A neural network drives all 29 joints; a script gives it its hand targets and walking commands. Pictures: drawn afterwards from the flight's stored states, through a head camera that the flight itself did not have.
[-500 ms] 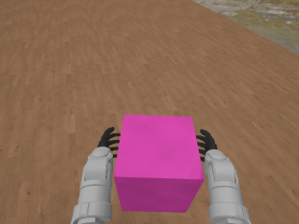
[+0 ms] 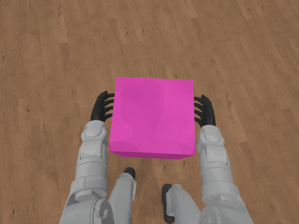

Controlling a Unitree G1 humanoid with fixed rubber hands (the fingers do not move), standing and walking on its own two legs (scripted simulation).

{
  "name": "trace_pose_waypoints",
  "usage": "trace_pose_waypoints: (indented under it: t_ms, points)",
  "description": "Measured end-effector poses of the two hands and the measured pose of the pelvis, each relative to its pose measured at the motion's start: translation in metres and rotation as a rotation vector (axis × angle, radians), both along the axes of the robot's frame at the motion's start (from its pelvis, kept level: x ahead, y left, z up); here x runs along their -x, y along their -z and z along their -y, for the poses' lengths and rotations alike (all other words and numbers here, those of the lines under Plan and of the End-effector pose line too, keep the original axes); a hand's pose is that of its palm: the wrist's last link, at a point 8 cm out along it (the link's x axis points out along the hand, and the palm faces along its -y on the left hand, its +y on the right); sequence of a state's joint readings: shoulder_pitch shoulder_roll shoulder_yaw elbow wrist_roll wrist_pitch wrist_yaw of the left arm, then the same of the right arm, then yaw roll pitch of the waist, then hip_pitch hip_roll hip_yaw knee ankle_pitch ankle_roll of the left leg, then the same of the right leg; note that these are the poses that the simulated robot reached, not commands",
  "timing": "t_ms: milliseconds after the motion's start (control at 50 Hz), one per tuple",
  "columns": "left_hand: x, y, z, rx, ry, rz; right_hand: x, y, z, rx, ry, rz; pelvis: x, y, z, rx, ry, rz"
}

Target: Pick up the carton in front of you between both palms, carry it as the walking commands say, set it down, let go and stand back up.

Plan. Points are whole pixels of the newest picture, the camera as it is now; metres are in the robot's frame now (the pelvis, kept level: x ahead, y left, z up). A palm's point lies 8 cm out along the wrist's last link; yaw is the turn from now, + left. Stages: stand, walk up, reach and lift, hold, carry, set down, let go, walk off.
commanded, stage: set down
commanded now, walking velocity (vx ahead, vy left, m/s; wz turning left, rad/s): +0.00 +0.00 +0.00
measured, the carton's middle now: (152, 124) +0.37 +0.03 -0.16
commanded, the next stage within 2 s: none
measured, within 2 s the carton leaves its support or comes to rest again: neither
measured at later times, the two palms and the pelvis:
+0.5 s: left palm (105, 115) +0.40 +0.20 -0.22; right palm (189, 117) +0.42 -0.10 -0.21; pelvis -0.04 +0.02 -0.14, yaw -3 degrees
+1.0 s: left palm (110, 119) +0.42 +0.21 -0.38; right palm (177, 118) +0.46 -0.09 -0.37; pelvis -0.06 +0.01 -0.25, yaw -6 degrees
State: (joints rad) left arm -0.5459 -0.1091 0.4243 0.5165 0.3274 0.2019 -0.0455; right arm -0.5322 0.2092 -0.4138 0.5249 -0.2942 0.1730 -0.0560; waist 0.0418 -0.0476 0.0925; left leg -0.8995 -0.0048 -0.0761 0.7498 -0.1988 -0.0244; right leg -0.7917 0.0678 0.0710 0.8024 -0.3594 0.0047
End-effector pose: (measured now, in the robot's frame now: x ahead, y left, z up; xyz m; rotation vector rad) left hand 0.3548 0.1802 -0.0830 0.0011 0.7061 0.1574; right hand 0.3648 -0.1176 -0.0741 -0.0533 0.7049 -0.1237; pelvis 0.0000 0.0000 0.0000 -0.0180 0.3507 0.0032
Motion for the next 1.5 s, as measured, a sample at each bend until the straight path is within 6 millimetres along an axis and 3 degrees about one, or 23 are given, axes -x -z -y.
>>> trace_pose_waypoints:
  t_ms: [100,340,780,1300,1400,1500]
  points:
    - [-0.013,0.035,-0.002,0.010,0.003,0.049,-0.010,0.036,-0.001,-0.026,0.021,0.049,0.007,0.029,-0.002,0.007,0.020,-0.156]
    - [-0.038,0.086,-0.007,0.036,-0.024,0.048,-0.037,0.086,-0.007,-0.045,0.034,0.049,0.027,0.091,-0.013,0.012,0.036,-0.312]
    - [-0.062,0.229,-0.020,0.019,-0.055,0.018,-0.077,0.227,-0.020,-0.032,-0.025,0.020,0.049,0.209,-0.017,0.027,0.054,-0.476]
    - [-0.080,0.385,-0.040,-0.020,-0.090,-0.034,-0.109,0.391,-0.041,-0.024,-0.103,-0.030,0.071,0.313,-0.008,-0.002,0.098,-0.448]
    - [-0.082,0.402,-0.039,-0.027,-0.087,-0.055,-0.110,0.411,-0.039,-0.029,-0.105,-0.048,0.068,0.323,-0.011,-0.016,0.117,-0.423]
    - [-0.087,0.406,-0.036,-0.031,-0.087,-0.050,-0.114,0.418,-0.036,-0.027,-0.113,-0.041,0.065,0.330,-0.010,-0.029,0.124,-0.421]
